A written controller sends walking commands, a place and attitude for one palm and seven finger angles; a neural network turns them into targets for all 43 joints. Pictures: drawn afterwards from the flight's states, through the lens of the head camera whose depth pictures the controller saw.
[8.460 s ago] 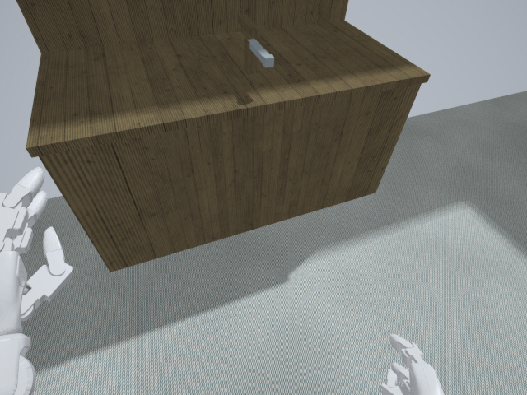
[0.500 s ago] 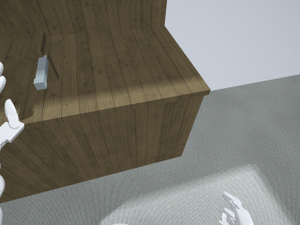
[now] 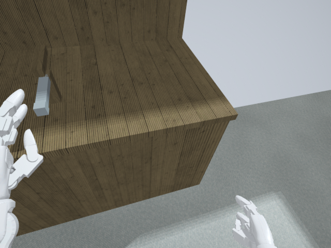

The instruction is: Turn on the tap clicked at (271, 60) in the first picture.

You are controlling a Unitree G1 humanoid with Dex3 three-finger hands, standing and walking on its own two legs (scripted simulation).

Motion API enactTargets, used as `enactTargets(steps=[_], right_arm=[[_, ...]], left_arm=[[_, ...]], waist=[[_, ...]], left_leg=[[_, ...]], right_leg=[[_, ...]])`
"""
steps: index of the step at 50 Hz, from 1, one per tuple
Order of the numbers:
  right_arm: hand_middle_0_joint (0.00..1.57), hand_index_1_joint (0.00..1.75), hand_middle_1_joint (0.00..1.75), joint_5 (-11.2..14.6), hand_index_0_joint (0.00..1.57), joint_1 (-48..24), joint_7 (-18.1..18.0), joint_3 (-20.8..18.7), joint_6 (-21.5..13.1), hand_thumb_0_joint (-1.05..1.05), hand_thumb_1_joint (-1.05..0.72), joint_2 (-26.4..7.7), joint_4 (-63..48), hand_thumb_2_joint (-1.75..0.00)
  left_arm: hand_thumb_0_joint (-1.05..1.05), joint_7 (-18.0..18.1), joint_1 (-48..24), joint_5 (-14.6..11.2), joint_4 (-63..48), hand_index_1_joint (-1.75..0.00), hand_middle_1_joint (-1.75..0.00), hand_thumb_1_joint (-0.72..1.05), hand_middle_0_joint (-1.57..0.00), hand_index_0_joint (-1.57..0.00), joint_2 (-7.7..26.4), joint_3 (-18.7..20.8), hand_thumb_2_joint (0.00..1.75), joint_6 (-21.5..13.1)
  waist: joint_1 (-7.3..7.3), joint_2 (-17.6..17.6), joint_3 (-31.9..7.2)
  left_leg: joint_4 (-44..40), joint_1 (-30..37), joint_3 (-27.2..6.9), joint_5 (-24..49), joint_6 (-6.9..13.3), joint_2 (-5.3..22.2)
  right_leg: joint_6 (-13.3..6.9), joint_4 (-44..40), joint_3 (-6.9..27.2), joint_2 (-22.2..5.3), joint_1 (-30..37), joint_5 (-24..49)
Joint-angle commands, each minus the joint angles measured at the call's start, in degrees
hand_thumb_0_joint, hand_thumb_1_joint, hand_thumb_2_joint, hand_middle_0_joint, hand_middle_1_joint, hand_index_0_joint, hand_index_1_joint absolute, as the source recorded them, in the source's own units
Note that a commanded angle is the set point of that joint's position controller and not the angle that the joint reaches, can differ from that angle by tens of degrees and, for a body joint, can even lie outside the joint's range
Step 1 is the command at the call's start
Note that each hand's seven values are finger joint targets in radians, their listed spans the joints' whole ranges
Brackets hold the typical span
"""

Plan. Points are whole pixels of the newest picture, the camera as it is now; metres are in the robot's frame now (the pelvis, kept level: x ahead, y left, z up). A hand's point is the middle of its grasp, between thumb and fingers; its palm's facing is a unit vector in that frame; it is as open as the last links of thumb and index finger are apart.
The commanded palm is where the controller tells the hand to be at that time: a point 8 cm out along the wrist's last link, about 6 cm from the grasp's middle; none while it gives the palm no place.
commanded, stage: shuffle to correct the standing spot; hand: left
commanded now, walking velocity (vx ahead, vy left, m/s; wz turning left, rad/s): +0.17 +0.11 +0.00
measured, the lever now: (41, 108) +0.42 +0.38 +0.07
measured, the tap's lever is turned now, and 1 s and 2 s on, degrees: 0 0 0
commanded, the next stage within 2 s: come to a stop and stand still in 1.06 s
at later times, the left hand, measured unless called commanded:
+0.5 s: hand (42, 145) +0.24 +0.25 +0.17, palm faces +0.41 -0.83 -0.38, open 7.4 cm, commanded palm +0.18 +0.28 +0.18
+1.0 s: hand (43, 136) +0.25 +0.25 +0.18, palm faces +0.38 -0.80 -0.46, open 7.4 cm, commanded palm +0.20 +0.29 +0.18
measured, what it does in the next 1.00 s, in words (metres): lifts its right foot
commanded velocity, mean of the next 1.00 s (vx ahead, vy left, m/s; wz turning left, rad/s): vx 0.17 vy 0.11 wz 0.00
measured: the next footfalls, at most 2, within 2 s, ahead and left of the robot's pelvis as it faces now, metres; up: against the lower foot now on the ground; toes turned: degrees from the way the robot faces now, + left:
right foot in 1.02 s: +0.14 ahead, -0.08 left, +0.00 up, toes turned -1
left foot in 1.32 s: +0.17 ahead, +0.19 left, +0.00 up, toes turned +0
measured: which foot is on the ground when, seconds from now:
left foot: down 0.00-1.00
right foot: down 0.00-0.72, up 0.74-1.00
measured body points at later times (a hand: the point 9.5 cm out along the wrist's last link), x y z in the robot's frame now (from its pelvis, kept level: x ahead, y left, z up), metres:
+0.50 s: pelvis +0.02 +0.01 -0.02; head +0.03 +0.01 +0.43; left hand +0.21 +0.29 +0.19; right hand +0.19 -0.23 -0.10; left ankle +0.01 +0.08 -0.74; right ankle -0.03 -0.15 -0.73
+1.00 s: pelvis +0.04 +0.01 +0.00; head +0.05 +0.01 +0.45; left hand +0.23 +0.29 +0.21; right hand +0.20 -0.20 -0.09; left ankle +0.04 +0.09 -0.74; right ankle +0.09 -0.08 -0.72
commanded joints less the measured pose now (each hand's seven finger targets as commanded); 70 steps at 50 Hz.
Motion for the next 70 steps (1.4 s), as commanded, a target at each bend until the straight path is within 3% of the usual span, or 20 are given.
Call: enactTargets(steps=[1, 17, 25, 30, 32, 34, 36, 38, 40, 42, 48, 50, 51, 52, 53, 56, 59, 64, 67, 70], right_arm=[[0.2, 0.3, 0.3, 0.46, 0.2, -3.4, -1.02, -3.44, -1.38, 0.0, -0.9, -8.2, -8.55, -0.9], [0.2, 0.3, 0.3, 1.48, 0.2, -3.69, -1.05, -4.07, 0.41, 0.0, -0.9, -8.17, -8.79, -0.9], [0.2, 0.3, 0.3, 1.28, 0.2, -2.5, -0.76, -4.42, 0.0, 0.0, -0.9, -8.61, -8.68, -0.9], [0.2, 0.3, 0.3, 1.44, 0.2, -3.84, -0.79, -4.68, 1.17, 0.0, -0.9, -7.69, -8.18, -0.9], [0.2, 0.3, 0.3, 1.2, 0.2, -4.5, -0.73, -4.2, 1.51, 0.0, -0.9, -7.68, -7.4, -0.9], [0.2, 0.3, 0.3, 1.41, 0.2, -1.97, -0.86, -4.05, 1.7, 0.0, -0.9, -7.04, -6.43, -0.9], [0.2, 0.3, 0.3, 1.27, 0.2, -2.48, -1.03, -5.48, 0.63, 0.0, -0.9, -8.71, -8.13, -0.9], [0.2, 0.3, 0.3, 0.16, 0.2, -2.99, -0.88, -4.77, -0.53, 0.0, -0.9, -7.07, -7.57, -0.9], [0.2, 0.3, 0.3, 0.59, 0.2, -2.87, -0.87, -5.13, -0.89, 0.0, -0.9, -7.84, -6.62, -0.9], [0.2, 0.3, 0.3, 0.99, 0.2, -3.05, -0.85, -4.95, -1.75, 0.0, -0.9, -7.87, -6.53, -0.9], [0.2, 0.3, 0.3, 0.54, 0.2, -2.48, -2.21, -3.59, -1.33, 0.0, -0.9, -8.21, -7.04, -0.9], [0.2, 0.3, 0.3, 0.28, 0.2, -3.0, -2.5, -3.87, -0.65, 0.0, -0.9, -8.05, -7.38, -0.9], [0.2, 0.3, 0.3, -0.16, 0.2, -2.49, -2.26, -4.54, -0.24, 0.0, -0.9, -8.06, -7.46, -0.9], [0.2, 0.3, 0.3, -0.57, 0.2, -4.0, -1.71, -4.78, -0.12, 0.0, -0.9, -9.38, -7.77, -0.9], [0.2, 0.3, 0.3, 0.0, 0.2, -2.9, -0.83, -5.54, -0.18, 0.0, -0.9, -9.33, -6.91, -0.9], [0.2, 0.3, 0.3, 0.12, 0.2, -2.97, -0.79, -3.85, 0.79, 0.0, -0.9, -7.94, -4.86, -0.9], [0.2, 0.3, 0.3, 0.0, 0.2, -3.79, -1.68, -3.76, 0.22, 0.0, -0.9, -7.19, -5.28, -0.9], [0.2, 0.3, 0.3, -0.01, 0.2, -2.92, -3.11, -3.92, -1.36, 0.0, -0.9, -6.08, -5.92, -0.9], [0.2, 0.3, 0.3, 1.52, 0.2, -3.74, -4.0, -4.92, -1.6, 0.0, -0.9, -8.5, -7.55, -0.9], [0.2, 0.3, 0.3, 0.85, 0.2, -3.34, -2.79, -4.0, -1.91, 0.0, -0.9, -7.03, -6.77, -0.9]], left_arm=[[0.0, 1.34, -3.34, -0.64, -13.05, -0.3, -0.3, 0.9, -0.2, -0.2, 10.37, 7.37, 0.9, -3.84], [0.0, 2.05, -3.16, -0.79, -12.96, -0.3, -0.3, 0.9, -0.2, -0.2, 12.3, 9.38, 0.9, -4.63], [0.0, 1.79, -2.19, -0.42, -13.27, -0.3, -0.3, 0.9, -0.2, -0.2, 10.05, 7.89, 0.9, -4.97], [0.0, 2.88, -3.24, 0.02, -10.14, -0.3, -0.3, 0.9, -0.2, -0.2, 11.33, 8.45, 0.9, -5.31], [0.0, 3.38, -4.67, 0.08, -11.39, -0.3, -0.3, 0.9, -0.2, -0.2, 12.69, 9.73, 0.9, -5.45], [0.0, 2.94, -6.14, 0.05, -13.39, -0.3, -0.3, 0.9, -0.2, -0.2, 10.31, 7.51, 0.9, -4.9], [0.0, 2.37, -6.08, -0.36, -14.92, -0.3, -0.3, 0.9, -0.2, -0.2, 10.03, 7.21, 0.9, -5.53], [0.0, 2.38, -6.84, 0.04, -15.91, -0.3, -0.3, 0.9, -0.2, -0.2, 11.55, 7.76, 0.9, -5.48], [0.0, 2.15, -4.14, 0.28, -14.55, -0.3, -0.3, 0.9, -0.2, -0.2, 10.33, 6.95, 0.9, -5.03], [0.0, 1.97, -2.68, 0.51, -16.93, -0.3, -0.3, 0.9, -0.2, -0.2, 10.38, 7.46, 0.9, -5.15], [0.0, 2.52, 2.26, 0.12, -10.14, -0.3, -0.3, 0.9, -0.2, -0.2, 10.56, 8.62, 0.9, -3.61], [0.0, 2.62, 0.54, 0.76, -7.71, -0.3, -0.3, 0.9, -0.2, -0.2, 11.0, 8.62, 0.9, -3.36], [0.0, 2.64, -0.85, 0.81, -7.3, -0.3, -0.3, 0.9, -0.2, -0.2, 12.44, 9.81, 0.9, -3.37], [0.0, 2.59, -2.45, 0.55, -6.98, -0.3, -0.3, 0.9, -0.2, -0.2, 12.84, 10.27, 0.9, -3.54], [0.0, 2.1, -6.33, 0.32, -10.61, -0.3, -0.3, 0.9, -0.2, -0.2, 10.08, 6.88, 0.9, -3.87], [0.0, 2.26, -2.91, 1.02, -10.82, -0.3, -0.3, 0.9, -0.2, -0.2, 10.34, 6.91, 0.9, -4.44], [0.0, 3.0, -4.01, 1.03, -15.38, -0.3, -0.3, 0.9, -0.2, -0.2, 10.93, 7.25, 0.9, -4.9], [0.0, 4.43, -2.86, 0.14, -15.91, -0.3, -0.3, 0.9, -0.2, -0.2, 10.53, 7.94, 0.9, -3.88], [0.0, 3.76, -4.96, -0.57, -14.36, -0.3, -0.3, 0.9, -0.2, -0.2, 10.44, 7.35, 0.9, -3.16], [0.0, 2.66, -3.79, 0.09, -13.14, -0.3, -0.3, 0.9, -0.2, -0.2, 9.43, 6.72, 0.9, -2.33]], waist=[[-0.75, 6.39, -9.54], [-1.15, 3.95, -7.62], [-1.28, 9.26, -7.02], [0.05, -10.91, -3.99], [0.06, -4.97, -0.69], [-3.22, 3.02, -3.12], [-3.32, 20.84, -6.46], [-3.19, 12.14, -3.58], [-2.24, 7.04, -2.61], [-1.15, 11.19, -3.58], [-0.8, 8.34, -5.4], [0.06, -0.9, -5.53], [-0.21, -11.34, -5.77], [0.26, -11.98, -3.88], [-0.56, -10.57, -3.85], [-0.73, -1.41, -2.0], [-0.79, -2.88, -3.18], [-0.48, 0.3, -6.34], [-0.33, 6.9, -4.96], [-0.46, 13.99, -4.76]], left_leg=[[-2.81, 4.53, -6.02, 17.47, -0.61, 4.73], [3.57, 0.06, -4.08, 16.52, -0.92, 3.08], [-1.49, 4.95, -9.8, 21.12, 0.64, 7.82], [19.83, -17.11, 0.37, -6.76, -2.28, 0.23], [14.76, -15.88, -3.1, -13.67, -1.19, 3.37], [-1.2, 2.75, -1.27, 0.4, -1.01, 1.12], [-13.51, 15.02, -26.52, 7.87, 6.99, 14.82], [-15.26, 13.47, -33.14, 9.91, 10.91, 18.43], [-12.84, 10.91, -23.26, 14.63, 11.97, 16.21], [-12.81, 8.58, -13.27, 14.18, 9.49, 12.7], [-10.41, -6.09, -8.52, -1.26, 4.3, 10.7], [2.43, -18.39, -4.71, -12.38, 1.73, 6.23], [18.37, -24.61, -0.59, -15.27, -0.49, 1.06], [31.96, -26.78, -3.09, -15.75, -1.88, 0.5], [38.89, -26.4, -6.02, -12.04, -2.74, 1.79], [37.93, -22.04, -5.3, -3.02, -3.69, 5.7], [21.95, -12.42, -1.97, -1.16, -3.38, 6.35], [-2.4, 5.6, 3.83, 8.38, -4.19, 0.68], [-8.05, 6.34, -10.08, 18.91, -1.39, 11.31], [-10.38, 1.64, -10.02, 26.09, 0.0, 12.71]], right_leg=[[-3.98, 2.71, 0.07, -0.02, 1.19, 15.24], [-5.65, 7.26, 4.07, -3.85, 1.38, 18.23], [-3.48, 8.01, -2.55, 0.83, -3.43, 4.42], [-13.1, -2.67, 20.67, -17.1, 10.85, 21.85], [-12.5, -1.71, 18.94, -17.96, 6.59, 15.21], [-7.13, 9.93, 5.16, -8.53, -4.88, 10.38], [-1.25, 34.08, -1.66, 3.46, -21.14, -14.98], [-2.36, 45.8, 3.21, 1.22, -27.49, -13.74], [-1.87, 43.93, 2.53, -0.93, -27.88, -10.22], [-1.67, 35.88, -0.24, -1.61, -23.7, -5.66], [-1.46, 5.79, -6.61, 1.07, 1.69, 0.6], [-4.51, -3.64, 3.94, -5.06, 13.23, -6.25], [-10.55, -10.88, 23.5, -16.5, 13.19, -16.67], [-15.14, -16.09, 38.31, -25.3, 8.28, -21.04], [-16.01, -16.86, 39.04, -25.32, 5.06, -23.98], [-12.44, -12.55, 17.07, -18.79, -2.06, -5.57], [-10.57, -10.1, 7.83, -16.14, -5.81, 6.34], [-5.29, -0.53, 1.43, -8.43, -3.61, 10.02], [-0.51, 8.06, -1.47, 0.74, -7.15, 0.5], [-0.92, 8.97, -1.28, 2.29, -2.98, -2.02]])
